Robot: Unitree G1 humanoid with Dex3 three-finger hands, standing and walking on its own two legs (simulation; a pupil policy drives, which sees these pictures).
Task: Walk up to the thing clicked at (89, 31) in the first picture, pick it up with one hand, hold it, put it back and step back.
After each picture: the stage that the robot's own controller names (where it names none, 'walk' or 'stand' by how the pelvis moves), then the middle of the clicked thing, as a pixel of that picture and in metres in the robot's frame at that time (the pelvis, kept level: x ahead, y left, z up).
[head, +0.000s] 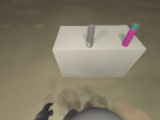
stand; (90, 37) +0.81 +0.07 +0.00
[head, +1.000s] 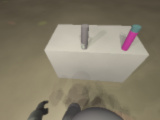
rise first; (84, 38) +0.72 +0.14 +0.04
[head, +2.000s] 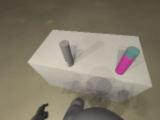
stand; (67, 55) +0.46 +0.25 +0.02
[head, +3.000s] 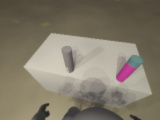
stand; (68, 60) +0.42 +0.21 +0.02
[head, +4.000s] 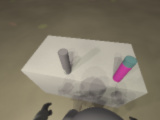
stand; (65, 63) +0.41 +0.23 +0.00
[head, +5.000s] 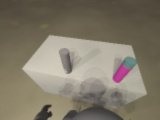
stand; (66, 62) +0.42 +0.23 +0.00
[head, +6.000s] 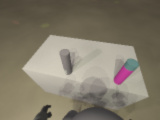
stand; (66, 63) +0.41 +0.22 +0.00
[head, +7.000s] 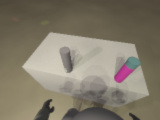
rise first; (67, 61) +0.42 +0.22 +0.00
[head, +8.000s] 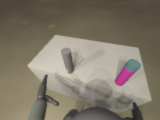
rise first; (68, 62) +0.42 +0.23 +0.00
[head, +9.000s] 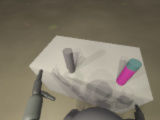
go down; (69, 62) +0.42 +0.23 +0.00
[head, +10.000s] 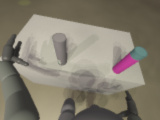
go down; (61, 52) +0.43 +0.21 +0.06
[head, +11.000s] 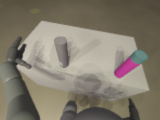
approach; (62, 54) +0.42 +0.21 +0.06
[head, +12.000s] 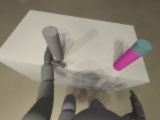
close; (55, 48) +0.43 +0.23 +0.09
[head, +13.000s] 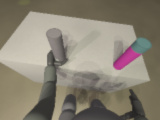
lift; (58, 50) +0.42 +0.21 +0.10
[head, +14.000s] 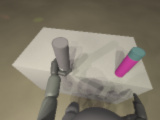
lift; (63, 59) +0.33 +0.18 +0.16
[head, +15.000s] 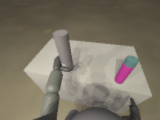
hold; (65, 53) +0.34 +0.18 +0.21
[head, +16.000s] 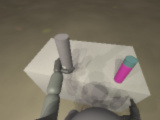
hold; (65, 56) +0.34 +0.18 +0.19
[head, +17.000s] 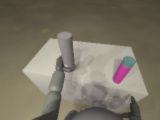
crouch; (67, 55) +0.34 +0.16 +0.20
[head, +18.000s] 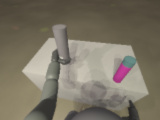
crouch; (62, 47) +0.40 +0.21 +0.20
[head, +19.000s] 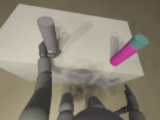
lower; (50, 41) +0.47 +0.23 +0.10
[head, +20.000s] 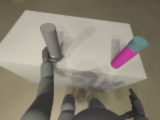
lower; (53, 46) +0.44 +0.23 +0.10
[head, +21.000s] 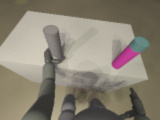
lower; (55, 47) +0.44 +0.22 +0.10
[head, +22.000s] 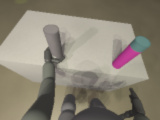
lower; (55, 47) +0.44 +0.22 +0.10
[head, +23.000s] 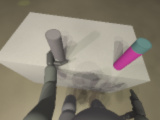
open; (57, 50) +0.42 +0.21 +0.10
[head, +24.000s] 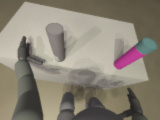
rise; (58, 46) +0.42 +0.20 +0.10
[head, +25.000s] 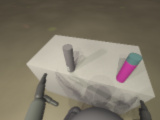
sink last; (69, 59) +0.43 +0.22 +0.06
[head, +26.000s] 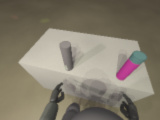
stand; (67, 57) +0.41 +0.21 +0.06
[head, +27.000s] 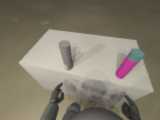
stand; (66, 57) +0.42 +0.22 +0.07
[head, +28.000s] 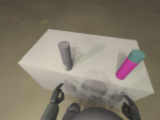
stand; (66, 57) +0.41 +0.22 +0.07
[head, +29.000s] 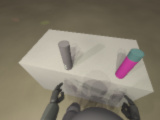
stand; (66, 57) +0.42 +0.22 +0.07
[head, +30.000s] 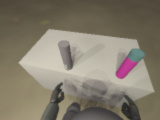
stand; (66, 57) +0.42 +0.22 +0.07
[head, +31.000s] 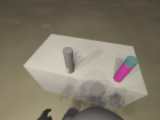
stand; (69, 61) +0.42 +0.21 +0.01
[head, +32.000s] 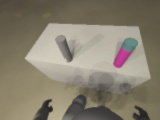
walk; (65, 50) +0.47 +0.26 +0.03
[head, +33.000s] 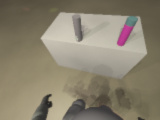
walk; (77, 29) +0.74 +0.20 +0.02
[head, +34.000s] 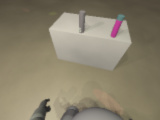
stand; (81, 22) +1.02 +0.21 +0.02
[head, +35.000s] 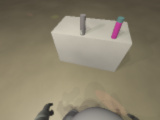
stand; (82, 25) +1.02 +0.20 +0.00
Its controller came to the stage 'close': yes
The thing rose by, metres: 0.20
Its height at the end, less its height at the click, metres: +0.00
